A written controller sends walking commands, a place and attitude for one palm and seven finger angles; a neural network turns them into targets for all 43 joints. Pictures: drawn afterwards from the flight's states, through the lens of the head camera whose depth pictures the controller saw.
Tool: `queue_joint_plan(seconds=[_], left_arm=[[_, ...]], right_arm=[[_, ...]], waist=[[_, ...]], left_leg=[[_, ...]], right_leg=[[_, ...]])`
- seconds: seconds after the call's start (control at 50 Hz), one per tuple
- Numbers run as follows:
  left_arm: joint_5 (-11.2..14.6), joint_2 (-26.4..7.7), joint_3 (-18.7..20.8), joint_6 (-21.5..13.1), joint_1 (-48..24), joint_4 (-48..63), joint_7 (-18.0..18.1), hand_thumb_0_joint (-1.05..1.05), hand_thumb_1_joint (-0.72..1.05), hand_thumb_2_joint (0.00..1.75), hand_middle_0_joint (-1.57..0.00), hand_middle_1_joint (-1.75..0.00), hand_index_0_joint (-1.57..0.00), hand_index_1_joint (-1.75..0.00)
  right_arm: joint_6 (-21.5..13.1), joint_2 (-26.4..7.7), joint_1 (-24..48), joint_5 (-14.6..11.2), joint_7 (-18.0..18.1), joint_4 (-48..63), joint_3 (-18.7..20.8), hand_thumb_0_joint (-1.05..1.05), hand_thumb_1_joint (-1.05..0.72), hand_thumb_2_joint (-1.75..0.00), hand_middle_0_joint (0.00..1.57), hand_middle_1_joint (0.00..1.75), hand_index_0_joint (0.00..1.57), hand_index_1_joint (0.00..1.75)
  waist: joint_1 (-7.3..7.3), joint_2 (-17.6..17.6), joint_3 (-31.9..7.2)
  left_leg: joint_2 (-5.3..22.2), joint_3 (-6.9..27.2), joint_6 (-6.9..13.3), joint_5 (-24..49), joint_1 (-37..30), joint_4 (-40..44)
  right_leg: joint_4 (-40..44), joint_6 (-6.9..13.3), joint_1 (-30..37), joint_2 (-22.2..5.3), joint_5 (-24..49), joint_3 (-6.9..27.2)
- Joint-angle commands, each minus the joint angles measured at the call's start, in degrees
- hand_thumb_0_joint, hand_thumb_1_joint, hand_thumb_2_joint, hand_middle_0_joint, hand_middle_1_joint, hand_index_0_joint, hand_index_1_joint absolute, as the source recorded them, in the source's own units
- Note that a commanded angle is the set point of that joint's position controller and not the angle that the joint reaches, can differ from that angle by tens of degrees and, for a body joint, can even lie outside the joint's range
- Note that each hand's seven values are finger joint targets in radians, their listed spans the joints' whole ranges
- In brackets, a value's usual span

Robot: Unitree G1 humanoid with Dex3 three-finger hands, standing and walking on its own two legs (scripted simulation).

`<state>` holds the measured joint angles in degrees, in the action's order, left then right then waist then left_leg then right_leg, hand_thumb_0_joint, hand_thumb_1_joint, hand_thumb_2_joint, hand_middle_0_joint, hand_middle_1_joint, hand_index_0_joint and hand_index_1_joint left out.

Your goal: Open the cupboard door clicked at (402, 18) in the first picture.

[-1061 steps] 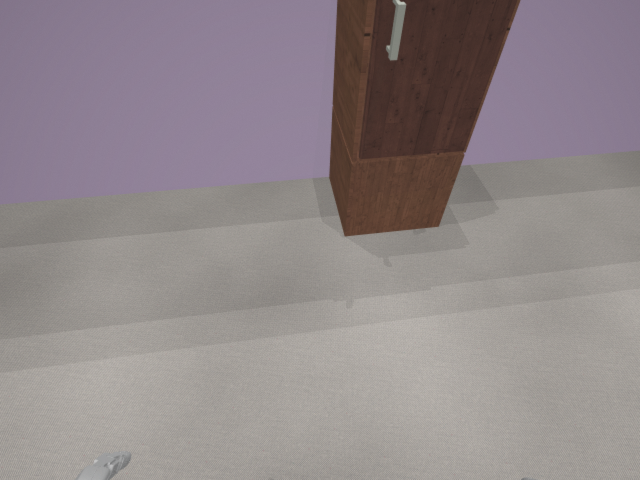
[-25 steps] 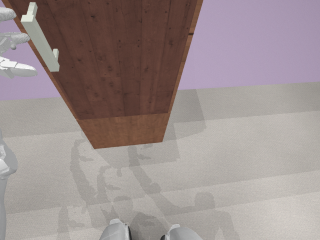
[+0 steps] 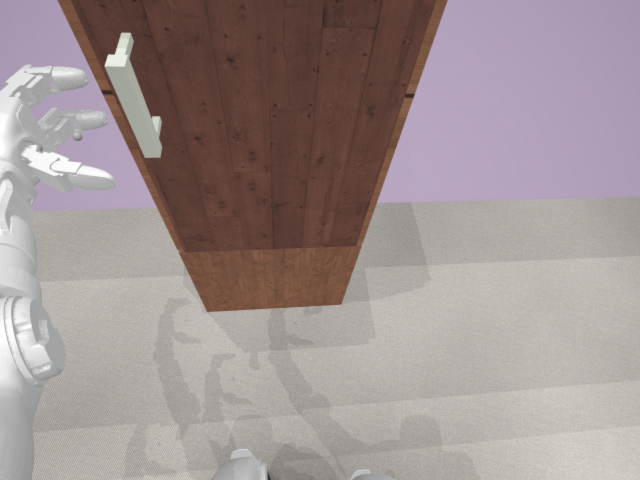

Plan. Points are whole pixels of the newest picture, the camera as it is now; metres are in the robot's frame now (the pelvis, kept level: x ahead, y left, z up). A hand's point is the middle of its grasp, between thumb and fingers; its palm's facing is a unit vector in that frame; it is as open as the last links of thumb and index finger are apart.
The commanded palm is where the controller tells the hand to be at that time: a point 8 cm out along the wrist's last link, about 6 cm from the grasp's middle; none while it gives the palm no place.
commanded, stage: move the hooked fingers beside the handle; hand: left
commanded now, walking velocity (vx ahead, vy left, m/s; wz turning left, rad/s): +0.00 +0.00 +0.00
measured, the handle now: (140, 100) +0.55 +0.19 +0.12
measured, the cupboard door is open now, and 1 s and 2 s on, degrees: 0 0 0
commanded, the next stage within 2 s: slide the fingers in behind the handle in 0.38 s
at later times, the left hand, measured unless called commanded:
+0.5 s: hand (73, 123) +0.50 +0.25 +0.14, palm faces +0.03 -1.00 +0.01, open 14.0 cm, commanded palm +0.48 +0.29 +0.12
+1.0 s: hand (111, 125) +0.50 +0.22 +0.13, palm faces +0.04 -1.00 -0.02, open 13.9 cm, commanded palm +0.48 +0.26 +0.12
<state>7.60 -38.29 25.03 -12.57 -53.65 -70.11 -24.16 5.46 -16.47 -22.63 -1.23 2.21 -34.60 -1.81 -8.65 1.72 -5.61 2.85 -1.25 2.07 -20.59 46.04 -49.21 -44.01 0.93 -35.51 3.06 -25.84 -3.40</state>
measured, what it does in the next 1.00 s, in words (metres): stands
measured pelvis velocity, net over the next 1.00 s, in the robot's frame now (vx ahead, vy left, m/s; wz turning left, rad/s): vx -0.01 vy -0.01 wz -0.01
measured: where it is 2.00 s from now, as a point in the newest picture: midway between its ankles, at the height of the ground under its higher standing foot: outside the picture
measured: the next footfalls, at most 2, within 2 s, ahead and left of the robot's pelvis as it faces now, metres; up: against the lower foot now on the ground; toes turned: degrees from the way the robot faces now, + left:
none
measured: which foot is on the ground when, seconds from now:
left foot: down 0.00-1.00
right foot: down 0.00-1.00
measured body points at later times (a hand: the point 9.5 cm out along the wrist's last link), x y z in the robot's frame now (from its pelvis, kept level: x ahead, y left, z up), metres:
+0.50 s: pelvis -0.02 +0.00 -0.01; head +0.10 +0.02 +0.43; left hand +0.49 +0.30 +0.14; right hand -0.06 -0.28 -0.10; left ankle +0.02 +0.09 -0.70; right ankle -0.05 -0.12 -0.70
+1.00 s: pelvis -0.01 -0.01 +0.00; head +0.09 +0.01 +0.43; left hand +0.50 +0.27 +0.13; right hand -0.01 -0.27 -0.11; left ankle +0.02 +0.09 -0.70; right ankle -0.05 -0.12 -0.70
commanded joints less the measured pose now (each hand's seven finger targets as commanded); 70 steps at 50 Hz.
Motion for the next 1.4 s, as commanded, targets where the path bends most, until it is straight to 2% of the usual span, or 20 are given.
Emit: queue_joint_plan(seconds=[0.0, 0.06, 0.08, 0.24, 0.32, 0.36, 0.4, 0.54, 0.58, 0.66, 0.74, 0.8, 0.86, 0.88, 0.94, 1.04, 1.1, 1.2, 1.32, 1.38], left_arm=[[0.50, -16.93, 2.54, -6.84, -30.42, 14.99, 1.93, 0.00, -0.50, 0.30, -0.30, -1.20, -0.30, -1.20], [-0.20, -18.39, 3.18, -8.45, -32.86, 15.49, 2.96, 0.00, -0.50, 0.30, -0.30, -1.20, -0.30, -1.20], [-0.55, -16.73, 1.61, -8.43, -32.90, 15.02, 2.81, 0.00, -0.50, 0.30, -0.30, -1.20, -0.30, -1.20], [-1.37, -19.88, 1.73, -3.47, -29.50, 3.95, 1.40, 0.00, -0.50, 0.30, -0.30, -1.20, -0.30, -1.20], [-1.41, -23.19, 3.87, -6.45, -32.63, 9.19, 1.42, 0.00, -0.50, 0.30, -0.30, -1.20, -0.30, -1.20], [-0.55, -21.15, 2.97, -8.20, -34.09, 12.36, 1.15, 0.00, -0.50, 0.30, -0.30, -1.20, -0.30, -1.20], [-0.47, -23.33, 4.97, -8.65, -32.05, 12.46, 0.72, 0.00, -0.50, 0.30, -0.30, -1.20, -0.30, -1.20], [-0.43, -15.95, -0.46, -3.01, -29.01, 7.76, 0.23, 0.00, -0.50, 0.30, -0.30, -1.20, -0.30, -1.20], [-0.35, -15.61, 0.06, -3.99, -29.98, 11.71, 1.38, 0.00, -0.50, 0.30, -0.30, -1.20, -0.30, -1.20], [0.63, -13.09, 0.28, -6.38, -31.97, 14.63, 4.10, 0.00, -0.50, 0.30, -0.30, -1.20, -0.30, -1.20], [-0.38, -13.26, 1.42, -6.11, -29.36, 13.52, 5.87, 0.00, -0.50, 0.30, -0.30, -1.20, -0.30, -1.20], [-1.65, -15.99, 2.94, -5.26, -27.92, 11.69, 6.90, 0.00, -0.50, 0.30, -0.30, -1.20, -0.30, -1.20], [-2.15, -16.58, 2.90, -5.23, -28.38, 11.61, 7.20, 0.00, -0.50, 0.30, -0.30, -1.20, -0.30, -1.20], [-2.49, -14.51, 1.03, -5.18, -28.69, 11.29, 7.08, 0.00, -0.50, 0.30, -0.30, -1.20, -0.30, -1.20], [-1.69, -11.34, -0.98, -5.17, -29.53, 11.10, 6.56, 0.00, -0.50, 0.30, -0.30, -1.20, -0.30, -1.20], [0.41, -12.11, 0.37, -5.39, -29.68, 11.53, 4.69, 0.00, -0.50, 0.30, -0.30, -1.20, -0.30, -1.20], [0.13, -10.45, -0.97, -5.65, -29.88, 12.44, 4.93, 0.00, -0.50, 0.30, -0.30, -1.20, -0.30, -1.20], [-0.04, -11.82, 0.56, -6.08, -30.14, 14.34, 6.46, 0.00, -0.50, 0.30, -0.30, -1.20, -0.30, -1.20], [-0.42, -6.56, -3.24, -6.00, -31.02, 15.63, 7.58, 0.00, -0.50, 0.30, -0.30, -1.20, -0.30, -1.20], [-0.24, -7.87, -1.73, -5.76, -30.30, 14.44, 8.07, 0.00, -0.50, 0.30, -0.30, -1.20, -0.30, -1.20]], right_arm=[[-1.38, -11.21, -9.78, 0.29, 0.91, 1.69, 3.95, 0.00, -0.90, -0.90, 0.20, 0.30, 0.20, 0.30], [-1.86, -11.24, -9.70, 0.45, 1.00, 1.07, 3.72, 0.00, -0.90, -0.90, 0.20, 0.30, 0.20, 0.30], [-1.97, -10.96, -9.26, 0.35, 0.92, 1.04, 3.70, 0.00, -0.90, -0.90, 0.20, 0.30, 0.20, 0.30], [-1.92, -11.97, -10.03, -0.20, 1.62, 1.71, 2.83, 0.00, -0.90, -0.90, 0.20, 0.30, 0.20, 0.30], [-2.32, -12.09, -11.03, 0.29, 1.78, 1.75, 3.02, 0.00, -0.90, -0.90, 0.20, 0.30, 0.20, 0.30], [-2.55, -11.72, -11.31, 0.38, 1.66, 1.56, 3.21, 0.00, -0.90, -0.90, 0.20, 0.30, 0.20, 0.30], [-2.46, -11.87, -11.71, 0.35, 1.59, 1.28, 3.39, 0.00, -0.90, -0.90, 0.20, 0.30, 0.20, 0.30], [-1.99, -11.56, -11.88, 0.01, 1.34, 0.91, 3.51, 0.00, -0.90, -0.90, 0.20, 0.30, 0.20, 0.30], [-2.30, -11.50, -12.19, 0.44, 1.21, 0.88, 3.85, 0.00, -0.90, -0.90, 0.20, 0.30, 0.20, 0.30], [-2.95, -11.16, -12.34, 0.88, 0.77, 0.31, 3.98, 0.00, -0.90, -0.90, 0.20, 0.30, 0.20, 0.30], [-3.11, -10.92, -11.75, 0.89, 0.07, 0.57, 4.13, 0.00, -0.90, -0.90, 0.20, 0.30, 0.20, 0.30], [-2.63, -10.89, -11.42, 0.72, -0.06, 1.11, 3.78, 0.00, -0.90, -0.90, 0.20, 0.30, 0.20, 0.30], [-2.44, -10.81, -11.08, 0.52, 0.02, 1.85, 3.61, 0.00, -0.90, -0.90, 0.20, 0.30, 0.20, 0.30], [-2.42, -10.52, -10.59, 0.41, -0.08, 2.02, 3.62, 0.00, -0.90, -0.90, 0.20, 0.30, 0.20, 0.30], [-2.44, -10.41, -10.73, 0.39, -0.14, 1.74, 3.87, 0.00, -0.90, -0.90, 0.20, 0.30, 0.20, 0.30], [-2.63, -10.63, -10.82, 0.29, 0.17, 1.10, 3.94, 0.00, -0.90, -0.90, 0.20, 0.30, 0.20, 0.30], [-2.75, -10.26, -10.48, 0.31, -0.05, 0.89, 3.87, 0.00, -0.90, -0.90, 0.20, 0.30, 0.20, 0.30], [-2.69, -10.20, -10.65, 0.45, -0.31, 0.72, 4.06, 0.00, -0.90, -0.90, 0.20, 0.30, 0.20, 0.30], [-2.91, -9.76, -10.23, 0.48, -0.67, 0.25, 4.29, 0.00, -0.90, -0.90, 0.20, 0.30, 0.20, 0.30], [-2.82, -10.10, -10.60, 0.43, -0.61, 0.10, 4.44, 0.00, -0.90, -0.90, 0.20, 0.30, 0.20, 0.30]], waist=[[-1.70, 9.20, -24.24], [-1.88, 10.88, -26.03], [-1.84, 12.43, -26.79], [-2.61, 4.98, -19.13], [-2.24, 8.20, -23.46], [-2.54, 9.36, -26.11], [-1.38, 11.34, -29.01], [-2.42, 9.37, -20.25], [-1.82, 11.33, -23.32], [-2.61, 9.08, -23.56], [-1.30, 9.21, -25.04], [-0.74, 7.32, -24.15], [-1.06, 5.23, -23.14], [-1.52, 7.14, -22.89], [-2.52, 6.37, -22.13], [-2.32, 4.02, -24.29], [-2.08, 7.53, -24.24], [-1.46, 7.94, -25.86], [-2.44, 8.91, -25.01], [-2.16, 6.40, -25.11]], left_leg=[[-0.41, 6.29, 0.47, 25.07, -32.95, 1.62], [-0.32, 6.71, 0.38, 25.22, -33.81, 1.00], [-0.27, 6.82, 0.06, 25.09, -34.66, 1.06], [-0.69, 5.50, 1.07, 15.88, -22.76, 1.97], [-0.35, 5.86, 0.76, 17.14, -25.38, 1.21], [-0.29, 5.95, 0.78, 19.01, -28.07, 0.91], [-0.19, 6.14, 0.48, 20.52, -29.88, 0.81], [-0.34, 5.93, 0.92, 16.82, -26.61, 2.30], [-0.06, 6.50, 0.50, 19.15, -30.36, 2.39], [0.15, 7.04, 0.45, 20.75, -31.79, 2.17], [-0.17, 6.37, 0.36, 21.87, -31.36, 1.93], [-0.66, 5.21, 0.70, 22.22, -27.42, 1.56], [-0.98, 4.61, 1.05, 20.78, -24.95, 1.39], [-0.98, 4.48, 0.88, 20.79, -25.77, 1.39], [-0.76, 4.72, 0.86, 20.13, -26.91, 1.15], [-1.21, 4.01, 1.27, 21.51, -25.68, 0.81], [-1.36, 4.10, 1.16, 22.22, -27.11, 0.47], [-1.37, 4.36, 1.02, 23.17, -27.48, 0.50], [-1.31, 4.49, 0.95, 23.18, -29.13, 0.31], [-1.26, 4.72, 0.95, 22.56, -28.15, 0.76]], right_leg=[[3.74, 0.06, -7.37, 1.47, 21.36, 1.19], [3.14, 0.28, -7.84, 1.46, 20.53, 1.33], [3.16, 0.21, -8.38, 1.37, 20.02, 1.28], [4.25, -0.41, -6.83, 1.05, 16.46, 1.76], [3.63, -0.21, -7.30, 1.28, 16.02, 2.03], [3.40, -0.06, -7.06, 1.63, 17.10, 2.00], [3.16, 0.10, -6.33, 1.77, 17.81, 1.91], [4.99, -0.18, -9.49, 1.69, 14.83, 0.98], [4.60, 0.12, -9.82, 1.80, 15.19, 0.65], [4.31, 0.28, -9.95, 2.07, 15.91, 0.52], [3.61, 0.13, -8.08, 1.87, 17.92, 0.74], [3.24, -0.18, -4.92, 1.56, 21.08, 1.43], [3.29, -0.33, -3.05, 1.50, 22.03, 1.85], [3.29, -0.43, -4.41, 1.44, 21.80, 1.79], [3.80, -0.45, -5.91, 1.55, 20.87, 1.79], [3.76, -0.69, -2.05, 1.44, 25.22, 2.50], [3.58, -0.49, -3.84, 1.39, 24.68, 2.40], [3.12, -0.34, -2.42, 1.40, 25.53, 2.31], [3.43, -0.33, -4.70, 1.56, 24.72, 2.08], [3.43, -0.28, -3.64, 1.58, 24.33, 1.96]])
